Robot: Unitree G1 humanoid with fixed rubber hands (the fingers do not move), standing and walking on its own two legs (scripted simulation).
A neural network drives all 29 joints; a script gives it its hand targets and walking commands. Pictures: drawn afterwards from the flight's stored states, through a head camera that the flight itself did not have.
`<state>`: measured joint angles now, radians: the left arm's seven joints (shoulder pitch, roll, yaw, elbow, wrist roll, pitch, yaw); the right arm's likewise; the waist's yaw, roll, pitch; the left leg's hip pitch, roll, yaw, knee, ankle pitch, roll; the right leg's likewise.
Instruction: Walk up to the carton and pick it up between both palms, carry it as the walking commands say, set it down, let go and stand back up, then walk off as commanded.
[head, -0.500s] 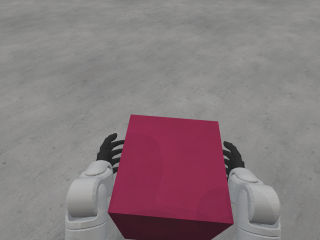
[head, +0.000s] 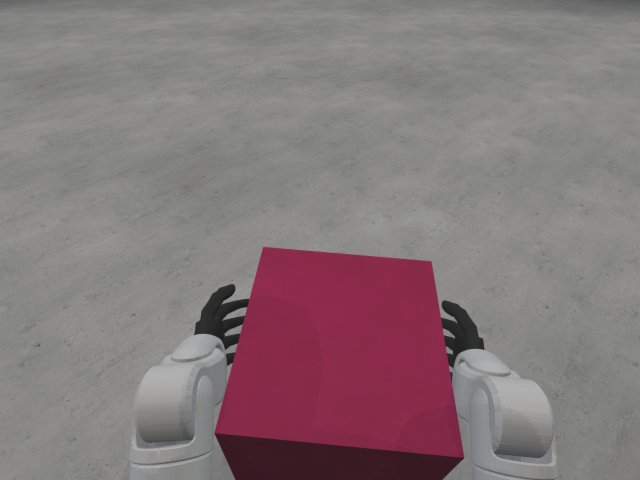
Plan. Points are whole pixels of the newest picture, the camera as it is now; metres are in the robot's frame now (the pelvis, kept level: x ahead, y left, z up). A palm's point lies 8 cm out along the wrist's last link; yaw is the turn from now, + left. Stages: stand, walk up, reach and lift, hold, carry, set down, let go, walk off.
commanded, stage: carry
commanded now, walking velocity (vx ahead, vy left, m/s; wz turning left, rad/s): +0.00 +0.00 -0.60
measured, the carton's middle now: (335, 386) +0.25 +0.00 +0.04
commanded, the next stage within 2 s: none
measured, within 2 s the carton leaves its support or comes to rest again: neither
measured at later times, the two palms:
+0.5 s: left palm (271, 373) +0.25 +0.07 +0.07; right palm (533, 460) +0.16 -0.20 +0.06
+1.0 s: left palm (332, 389) +0.23 +0.00 +0.08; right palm out of the picture +0.08 -0.25 +0.07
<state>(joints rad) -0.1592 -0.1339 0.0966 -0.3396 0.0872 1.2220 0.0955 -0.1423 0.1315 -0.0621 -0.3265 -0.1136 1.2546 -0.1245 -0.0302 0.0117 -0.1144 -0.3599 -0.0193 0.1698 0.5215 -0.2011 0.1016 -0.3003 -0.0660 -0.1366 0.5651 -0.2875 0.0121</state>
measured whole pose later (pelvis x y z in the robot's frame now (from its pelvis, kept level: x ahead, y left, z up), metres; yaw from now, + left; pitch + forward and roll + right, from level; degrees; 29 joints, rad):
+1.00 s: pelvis -0.08 +0.01 -0.01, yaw -33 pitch +3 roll +0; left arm -0.17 -0.13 0.11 -0.44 0.08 1.22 0.12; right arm -0.17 0.14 -0.06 -0.35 -0.09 1.21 -0.12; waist 0.03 -0.04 -0.02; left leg -0.34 0.16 0.23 0.69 -0.37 -0.04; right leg -0.44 -0.04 -0.10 0.81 -0.45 0.02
